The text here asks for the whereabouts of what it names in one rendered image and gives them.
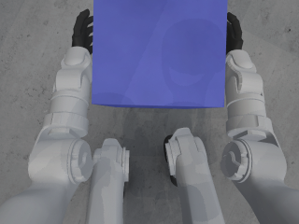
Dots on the left robot forearm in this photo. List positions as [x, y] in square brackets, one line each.
[70, 98]

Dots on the robot thigh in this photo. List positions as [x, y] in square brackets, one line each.
[198, 198]
[105, 201]

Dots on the right robot thigh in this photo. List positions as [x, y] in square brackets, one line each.
[198, 198]

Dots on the robot left upper arm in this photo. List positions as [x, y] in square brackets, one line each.
[56, 168]

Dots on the carton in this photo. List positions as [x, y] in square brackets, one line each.
[159, 53]

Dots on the left robot hand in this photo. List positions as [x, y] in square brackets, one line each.
[80, 37]

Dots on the right robot hand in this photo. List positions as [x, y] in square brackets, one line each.
[234, 33]

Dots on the left robot thigh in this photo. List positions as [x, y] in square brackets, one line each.
[105, 201]

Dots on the right robot forearm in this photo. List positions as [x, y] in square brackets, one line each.
[245, 101]

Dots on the robot right upper arm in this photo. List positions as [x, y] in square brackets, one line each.
[258, 170]

